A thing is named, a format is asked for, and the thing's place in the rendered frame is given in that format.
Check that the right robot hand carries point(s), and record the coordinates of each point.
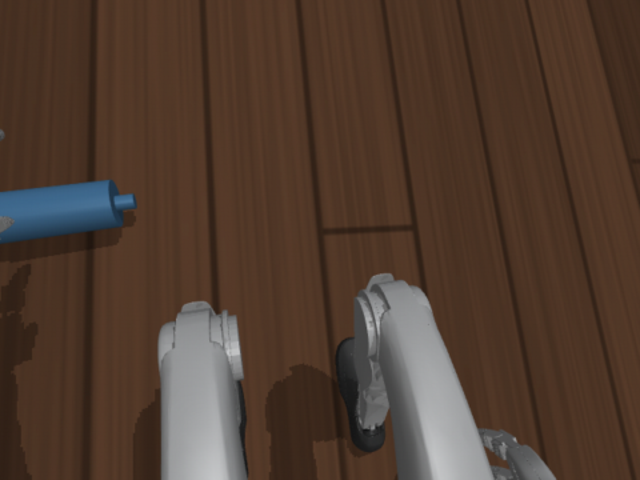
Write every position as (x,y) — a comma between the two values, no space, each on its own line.
(523,462)

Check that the bottle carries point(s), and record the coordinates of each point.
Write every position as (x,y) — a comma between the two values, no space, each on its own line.
(63,209)

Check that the right robot foot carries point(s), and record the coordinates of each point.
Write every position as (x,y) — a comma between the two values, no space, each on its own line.
(363,439)

